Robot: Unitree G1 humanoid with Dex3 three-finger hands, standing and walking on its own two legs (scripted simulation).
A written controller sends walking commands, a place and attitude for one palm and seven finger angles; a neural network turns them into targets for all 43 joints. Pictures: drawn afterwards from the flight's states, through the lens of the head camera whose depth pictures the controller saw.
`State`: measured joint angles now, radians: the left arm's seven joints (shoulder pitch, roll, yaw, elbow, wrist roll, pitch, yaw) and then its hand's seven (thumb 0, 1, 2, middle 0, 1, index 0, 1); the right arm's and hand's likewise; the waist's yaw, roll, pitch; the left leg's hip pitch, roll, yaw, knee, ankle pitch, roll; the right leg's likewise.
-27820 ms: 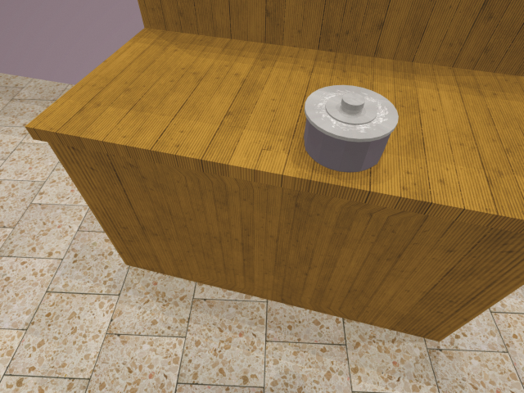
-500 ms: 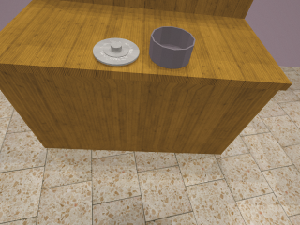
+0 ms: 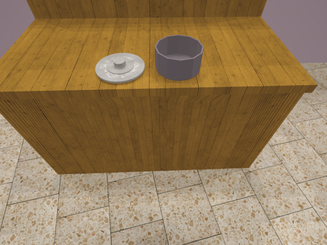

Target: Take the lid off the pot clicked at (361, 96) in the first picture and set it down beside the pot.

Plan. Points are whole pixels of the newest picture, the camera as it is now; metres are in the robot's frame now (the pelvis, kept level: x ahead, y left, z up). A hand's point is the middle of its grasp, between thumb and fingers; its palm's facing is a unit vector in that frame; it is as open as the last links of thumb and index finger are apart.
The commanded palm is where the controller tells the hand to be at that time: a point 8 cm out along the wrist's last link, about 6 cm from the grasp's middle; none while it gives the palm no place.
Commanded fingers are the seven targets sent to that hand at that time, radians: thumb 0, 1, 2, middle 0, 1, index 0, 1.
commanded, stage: let the arm hang, fingers relaxed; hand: left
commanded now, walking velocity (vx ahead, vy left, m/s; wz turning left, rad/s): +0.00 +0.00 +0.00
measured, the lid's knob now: (119, 62) +0.75 +0.21 +0.02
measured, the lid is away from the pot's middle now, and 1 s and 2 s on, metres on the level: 0.24 0.24 0.24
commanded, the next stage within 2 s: look to check the result in 0.32 s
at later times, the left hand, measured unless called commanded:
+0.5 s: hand out of the picture +0.00 +0.16 -0.18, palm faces +0.05 -0.98 -0.18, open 7.3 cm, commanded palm none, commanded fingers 0.00 0.90 0.90 -0.20 -0.30 -0.20 -0.30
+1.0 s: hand out of the picture +0.00 +0.16 -0.18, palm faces +0.05 -0.98 -0.18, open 7.3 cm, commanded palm none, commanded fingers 0.00 0.90 0.90 -0.20 -0.30 -0.20 -0.30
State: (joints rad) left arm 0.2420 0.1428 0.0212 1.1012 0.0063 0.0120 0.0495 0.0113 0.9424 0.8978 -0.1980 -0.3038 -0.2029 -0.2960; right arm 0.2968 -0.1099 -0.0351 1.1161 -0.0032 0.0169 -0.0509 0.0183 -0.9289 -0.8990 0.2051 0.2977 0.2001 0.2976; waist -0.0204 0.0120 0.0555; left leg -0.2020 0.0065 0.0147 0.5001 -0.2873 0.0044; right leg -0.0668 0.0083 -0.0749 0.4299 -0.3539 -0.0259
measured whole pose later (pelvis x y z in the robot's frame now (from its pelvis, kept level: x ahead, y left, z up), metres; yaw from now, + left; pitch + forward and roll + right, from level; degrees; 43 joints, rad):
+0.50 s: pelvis +0.00 +0.00 +0.00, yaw +0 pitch -1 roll +0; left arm 0.29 0.12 0.02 1.11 0.01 0.01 0.04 0.00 0.92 0.90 -0.20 -0.30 -0.20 -0.30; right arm 0.28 -0.12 -0.04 1.11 0.00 0.01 -0.06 0.01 -0.92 -0.90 0.20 0.30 0.20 0.30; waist -0.01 0.00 0.06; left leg -0.18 0.01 0.01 0.48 -0.28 0.00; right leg -0.05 0.02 -0.07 0.40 -0.35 -0.03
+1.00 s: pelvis +0.00 +0.00 +0.00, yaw +0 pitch -1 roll +0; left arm 0.29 0.12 0.03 1.11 0.01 0.01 0.05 0.00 0.92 0.90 -0.20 -0.30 -0.20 -0.30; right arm 0.31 -0.10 -0.04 1.12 0.00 0.01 -0.06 0.01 -0.91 -0.90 0.20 0.30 0.20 0.30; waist -0.01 0.00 0.05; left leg -0.18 0.01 0.02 0.48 -0.28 0.00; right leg -0.05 0.01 -0.07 0.40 -0.34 -0.03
